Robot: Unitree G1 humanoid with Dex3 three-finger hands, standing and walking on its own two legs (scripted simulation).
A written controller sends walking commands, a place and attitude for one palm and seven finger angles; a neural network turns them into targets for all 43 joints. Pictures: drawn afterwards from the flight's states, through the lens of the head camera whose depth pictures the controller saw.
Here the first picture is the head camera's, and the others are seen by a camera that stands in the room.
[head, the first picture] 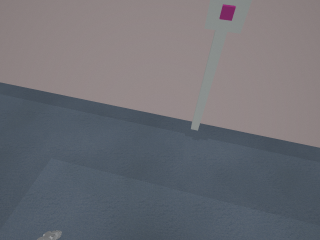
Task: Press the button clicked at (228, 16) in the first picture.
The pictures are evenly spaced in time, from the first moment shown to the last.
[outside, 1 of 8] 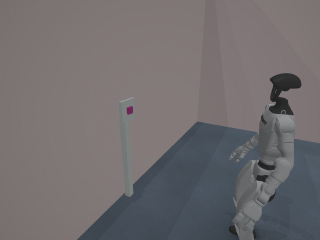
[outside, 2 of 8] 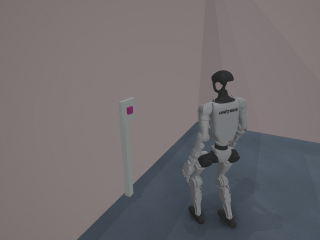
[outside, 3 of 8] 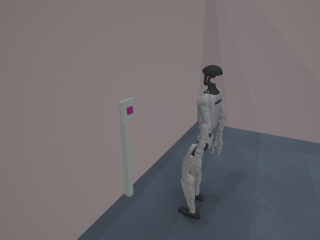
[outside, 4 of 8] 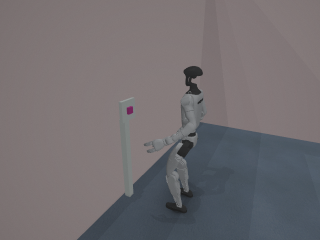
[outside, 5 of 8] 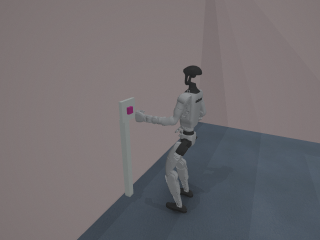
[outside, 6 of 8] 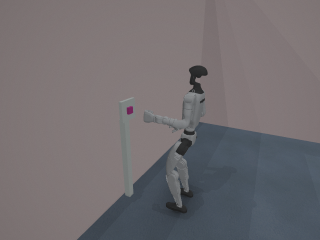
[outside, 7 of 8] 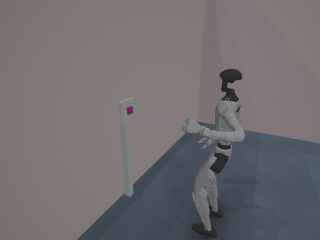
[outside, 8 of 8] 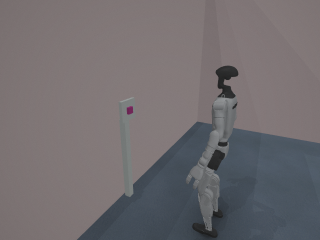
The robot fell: no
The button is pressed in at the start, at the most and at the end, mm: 0 14 0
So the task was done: yes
